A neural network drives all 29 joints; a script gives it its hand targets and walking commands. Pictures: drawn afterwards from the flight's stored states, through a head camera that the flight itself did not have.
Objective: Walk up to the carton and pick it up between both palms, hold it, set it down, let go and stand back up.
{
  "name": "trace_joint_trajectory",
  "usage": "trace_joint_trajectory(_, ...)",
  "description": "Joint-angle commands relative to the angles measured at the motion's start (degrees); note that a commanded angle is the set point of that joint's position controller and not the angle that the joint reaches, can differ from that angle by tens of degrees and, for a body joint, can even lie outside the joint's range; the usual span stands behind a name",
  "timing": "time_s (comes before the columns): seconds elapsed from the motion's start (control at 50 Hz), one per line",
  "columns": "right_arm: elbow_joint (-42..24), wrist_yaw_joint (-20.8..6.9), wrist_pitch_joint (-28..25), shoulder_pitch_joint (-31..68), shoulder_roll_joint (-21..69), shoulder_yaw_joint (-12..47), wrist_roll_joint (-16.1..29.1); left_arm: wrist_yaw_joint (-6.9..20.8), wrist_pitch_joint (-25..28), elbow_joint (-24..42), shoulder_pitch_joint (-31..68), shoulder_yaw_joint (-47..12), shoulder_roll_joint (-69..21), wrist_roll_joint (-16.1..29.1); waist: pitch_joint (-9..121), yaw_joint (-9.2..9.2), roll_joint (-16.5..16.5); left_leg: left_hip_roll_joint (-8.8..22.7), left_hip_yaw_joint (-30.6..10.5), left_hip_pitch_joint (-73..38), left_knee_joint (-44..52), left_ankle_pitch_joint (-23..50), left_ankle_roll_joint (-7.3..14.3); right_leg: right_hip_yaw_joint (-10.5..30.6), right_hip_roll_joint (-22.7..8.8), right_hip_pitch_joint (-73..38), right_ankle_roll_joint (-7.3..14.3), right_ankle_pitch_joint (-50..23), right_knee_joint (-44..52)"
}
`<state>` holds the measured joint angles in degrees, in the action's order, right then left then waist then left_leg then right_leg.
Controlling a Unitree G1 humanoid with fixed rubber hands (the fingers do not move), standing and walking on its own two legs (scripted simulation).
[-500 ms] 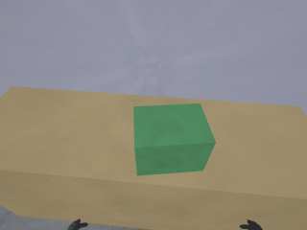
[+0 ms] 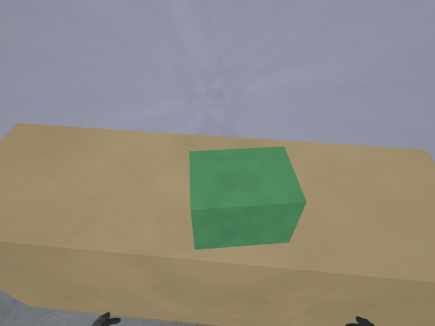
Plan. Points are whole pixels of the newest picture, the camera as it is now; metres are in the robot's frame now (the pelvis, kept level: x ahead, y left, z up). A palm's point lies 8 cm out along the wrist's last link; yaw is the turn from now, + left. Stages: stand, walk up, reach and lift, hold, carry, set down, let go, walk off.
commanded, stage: stand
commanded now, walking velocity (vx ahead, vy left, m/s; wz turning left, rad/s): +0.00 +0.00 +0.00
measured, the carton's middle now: (239, 197) +0.42 +0.00 -0.05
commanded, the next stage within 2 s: none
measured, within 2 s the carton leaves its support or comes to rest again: neither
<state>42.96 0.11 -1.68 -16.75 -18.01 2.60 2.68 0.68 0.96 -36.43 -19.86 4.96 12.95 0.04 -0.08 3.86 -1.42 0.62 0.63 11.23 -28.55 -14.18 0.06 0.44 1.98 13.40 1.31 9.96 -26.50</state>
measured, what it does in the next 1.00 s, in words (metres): stands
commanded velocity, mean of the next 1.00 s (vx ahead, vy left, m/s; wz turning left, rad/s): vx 0.00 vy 0.00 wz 0.00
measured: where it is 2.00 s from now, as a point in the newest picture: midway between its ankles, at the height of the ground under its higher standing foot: outside the picture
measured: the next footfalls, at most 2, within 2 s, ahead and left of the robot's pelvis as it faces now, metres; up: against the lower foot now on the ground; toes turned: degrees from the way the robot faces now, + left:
none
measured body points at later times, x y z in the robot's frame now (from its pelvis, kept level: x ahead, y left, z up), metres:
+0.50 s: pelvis +0.01 +0.00 +0.00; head +0.00 +0.01 +0.45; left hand +0.10 +0.27 -0.11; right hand +0.13 -0.26 -0.10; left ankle +0.02 +0.12 -0.74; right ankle +0.05 -0.10 -0.74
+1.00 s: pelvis +0.02 +0.00 +0.00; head +0.01 +0.01 +0.45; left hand +0.10 +0.27 -0.11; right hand +0.13 -0.27 -0.10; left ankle +0.02 +0.12 -0.74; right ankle +0.05 -0.10 -0.74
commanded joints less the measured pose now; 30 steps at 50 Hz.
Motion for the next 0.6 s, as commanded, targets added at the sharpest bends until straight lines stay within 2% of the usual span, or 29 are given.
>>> trace_joint_trajectory(0.0,-5.07,1.30,-2.41,2.56,-14.42,-5.88,-4.10,-0.10,2.45,0.91,3.22,1.83,16.89,-0.32,-5.54,-3.11,3.60,5.75,-7.51,6.36,8.25,-5.14,1.64,7.37,-8.06,-1.42,1.04,5.79,6.25)
trace_joint_trajectory(0.02,-4.34,1.18,-2.54,2.24,-12.86,-5.22,-3.94,-0.18,2.64,0.98,2.79,1.96,16.05,-0.81,-3.24,-2.83,3.45,6.39,-7.86,4.82,8.07,-3.77,2.20,7.75,-8.27,-2.44,1.37,5.58,6.01)
trace_joint_trajectory(0.04,-4.50,1.08,-2.08,2.80,-14.56,-5.77,-3.85,-0.13,2.74,1.17,3.35,1.94,16.61,-0.38,-7.53,-3.55,1.38,6.01,-8.01,6.04,7.36,-2.79,2.07,7.14,-7.89,-0.10,1.02,5.55,7.03)
trace_joint_trajectory(0.06,-4.78,1.04,-2.34,1.94,-13.40,-5.35,-3.82,-0.57,2.47,1.00,3.92,2.07,16.62,-0.65,-3.85,-3.95,3.79,6.39,-7.96,4.10,6.97,-2.39,2.29,7.96,-8.71,-1.45,1.36,4.68,5.85)
trace_joint_trajectory(0.08,-4.09,0.97,-2.02,2.00,-13.22,-5.37,-3.62,-0.70,2.67,1.08,3.42,1.72,15.85,-0.87,-1.70,-4.01,2.47,6.64,-8.93,1.83,7.60,-2.67,2.27,8.47,-8.86,-1.47,1.65,6.76,6.07)
trace_joint_trajectory(0.1,-4.42,0.90,-2.28,2.25,-12.62,-5.42,-3.85,-0.56,2.53,0.50,1.92,1.86,15.97,-0.61,-3.40,-3.41,4.28,6.55,-8.22,2.98,6.60,-2.45,2.64,7.44,-8.23,-1.86,1.07,4.71,6.26)
trace_joint_trajectory(0.12,-4.94,0.88,-2.44,3.42,-11.36,-5.09,-3.88,-0.67,2.32,0.37,3.11,1.71,16.35,-0.90,-1.24,-3.21,1.65,5.96,-7.69,1.96,6.67,1.94,2.16,6.35,-8.25,-3.04,1.15,3.37,5.49)
trace_joint_trajectory(0.14,-5.45,1.12,-2.42,4.31,-12.22,-4.96,-3.54,-0.67,2.44,1.41,3.32,1.48,15.37,-0.15,-4.28,-2.52,2.05,6.77,-7.99,3.58,6.57,0.44,2.53,7.28,-8.51,-1.16,1.44,3.53,5.21)
trace_joint_trajectory(0.18,-5.15,0.89,-1.97,4.80,-13.54,-5.33,-3.96,-0.86,2.15,0.10,2.00,1.85,17.07,-0.60,-4.31,-2.79,7.55,6.81,-7.53,4.00,7.76,-0.35,2.19,7.33,-8.67,-1.69,0.94,4.00,6.23)
trace_joint_trajectory(0.2,-5.75,0.78,-2.20,4.47,-11.08,-4.81,-3.97,-0.98,2.19,0.97,3.53,2.10,16.61,-0.89,-4.56,-3.66,2.86,6.29,-7.81,4.84,6.85,-1.29,1.74,7.86,-9.00,-2.06,1.37,4.63,6.52)
trace_joint_trajectory(0.22,-5.63,1.06,-2.24,3.26,-12.75,-5.18,-3.51,-0.71,2.50,1.35,3.46,1.75,16.00,-0.47,-5.38,-2.80,0.25,6.28,-7.73,5.24,6.89,-0.87,1.53,8.28,-8.97,-1.85,1.82,4.18,6.18)
trace_joint_trajectory(0.24,-5.06,0.73,-2.19,3.64,-12.80,-5.31,-3.85,-0.94,2.94,1.47,3.64,1.69,16.34,-0.83,-4.67,-2.64,1.72,6.42,-7.55,5.40,6.96,-1.12,2.09,8.95,-9.48,-2.00,1.77,5.68,7.26)
trace_joint_trajectory(0.26,-4.27,0.95,-1.98,2.16,-13.39,-5.53,-3.67,-0.75,2.87,1.49,5.01,1.67,16.24,-0.65,-4.20,-4.72,2.27,5.84,-6.86,2.66,6.19,-0.81,1.80,8.79,-9.66,-0.43,1.53,4.70,6.97)
trace_joint_trajectory(0.28,-4.31,0.83,-2.49,2.61,-14.37,-5.78,-3.80,-0.42,2.40,0.88,4.74,1.87,16.71,-0.48,-2.66,-3.91,4.32,5.99,-7.07,2.67,6.72,-0.13,2.04,8.29,-8.87,-1.73,1.31,3.39,7.04)
trace_joint_trajectory(0.3,-4.36,1.12,-2.47,3.03,-14.93,-5.85,-4.02,-0.39,2.46,0.47,3.81,1.95,16.27,-0.58,-0.66,-3.03,1.67,5.88,-6.55,1.69,5.76,1.00,1.79,7.25,-8.38,-3.28,0.95,1.32,5.56)
trace_joint_trajectory(0.32,-3.69,1.04,-2.48,1.52,-14.05,-5.64,-4.08,-0.68,2.42,0.01,2.47,2.11,17.24,-0.39,-4.31,-3.48,1.18,6.24,-8.00,3.49,6.91,0.43,2.25,6.52,-8.16,-1.37,1.02,3.29,5.81)
trace_joint_trajectory(0.34,-5.16,0.85,-2.51,3.45,-12.51,-5.06,-4.13,-0.48,2.30,0.01,4.10,1.96,16.08,-0.36,-4.06,-3.72,2.61,7.53,-8.59,2.96,7.19,0.60,2.25,6.88,-8.71,-0.47,0.97,3.00,5.45)
trace_joint_trajectory(0.36,-5.41,0.95,-2.31,3.08,-12.50,-5.25,-3.96,-0.55,2.46,0.85,4.42,2.11,16.29,-0.88,-3.55,-3.82,4.75,7.11,-7.84,3.81,6.64,1.14,2.01,7.20,-8.85,-2.37,0.96,1.88,6.06)
trace_joint_trajectory(0.38,-5.01,0.92,-2.04,4.18,-13.24,-4.95,-3.72,-0.32,2.73,0.06,3.47,2.21,17.01,-0.48,-0.82,-3.61,6.73,7.66,-8.20,3.54,7.90,0.62,2.73,6.72,-8.66,-3.91,1.22,1.38,5.38)
trace_joint_trajectory(0.4,-4.93,0.82,-2.11,4.90,-13.47,-5.30,-4.16,-0.58,2.48,0.01,3.13,2.04,16.80,-0.26,-2.53,-2.50,5.86,6.06,-7.20,6.09,7.62,0.85,2.04,6.99,-8.16,-5.92,0.88,0.41,4.86)
trace_joint_trajectory(0.42,-5.23,0.82,-2.23,3.70,-12.94,-5.49,-3.67,-0.64,2.69,0.26,3.37,2.02,17.32,-1.08,-1.35,-3.59,3.67,6.51,-7.34,4.05,7.51,1.85,1.71,6.98,-8.88,-4.65,1.13,-0.95,4.60)
trace_joint_trajectory(0.44,-4.41,0.85,-2.44,4.07,-13.10,-5.48,-3.91,-0.71,2.61,-0.63,4.12,2.02,15.91,-0.81,-1.68,-3.22,1.78,6.67,-7.96,1.75,7.30,2.26,2.14,7.90,-8.93,-3.09,1.45,-0.17,5.24)
trace_joint_trajectory(0.46,-4.40,1.01,-1.85,4.12,-13.39,-4.99,-4.17,-0.81,2.87,0.06,4.54,1.80,16.57,-0.72,-2.40,-2.85,2.63,6.72,-7.80,2.59,7.69,3.70,2.16,7.41,-8.98,-3.97,1.82,-2.34,4.70)
trace_joint_trajectory(0.48,-4.93,1.17,-2.48,4.32,-14.00,-5.37,-3.47,-0.65,2.36,-0.65,2.85,2.25,17.60,-0.82,-1.29,-3.34,3.00,6.59,-7.42,2.44,6.86,3.63,1.94,6.20,-8.21,-3.65,1.41,-2.86,4.51)
trace_joint_trajectory(0.5,-3.30,1.05,-2.35,2.17,-13.64,-5.52,-3.53,-0.80,2.49,-1.72,2.91,1.87,16.47,-0.13,-1.76,-3.11,2.85,7.06,-8.33,1.58,7.43,3.22,2.66,6.53,-9.20,-3.48,1.53,-0.36,5.43)
trace_joint_trajectory(0.52,-3.90,1.04,-2.32,3.43,-14.33,-5.48,-3.24,-0.70,2.48,-0.53,3.93,1.23,15.06,-0.01,-4.78,-2.45,3.25,7.08,-7.28,3.24,7.24,2.41,2.19,7.12,-8.82,-2.05,1.58,0.65,5.68)
trace_joint_trajectory(0.54,-3.95,0.98,-2.60,4.37,-13.87,-5.43,-3.73,-0.87,2.41,-1.25,3.37,1.77,16.45,-0.33,-0.34,-2.73,3.22,6.83,-7.64,1.14,7.44,4.16,2.13,6.37,-8.83,-5.17,1.41,-1.99,4.69)
trace_joint_trajectory(0.56,-3.47,1.21,-2.75,2.44,-14.31,-5.12,-3.56,-0.68,2.71,-1.35,4.13,1.40,16.21,-0.08,-0.80,-3.33,5.16,7.17,-6.64,-0.10,7.68,3.68,1.86,7.45,-9.81,-2.89,1.52,-1.02,5.58)
trace_joint_trajectory(0.58,-3.52,1.22,-2.32,3.74,-14.14,-5.48,-3.86,-0.49,2.47,-0.80,3.63,1.61,16.60,-0.13,-3.21,-3.19,4.44,7.12,-7.69,2.08,7.78,1.37,2.16,6.79,-8.75,-2.58,1.07,0.40,5.82)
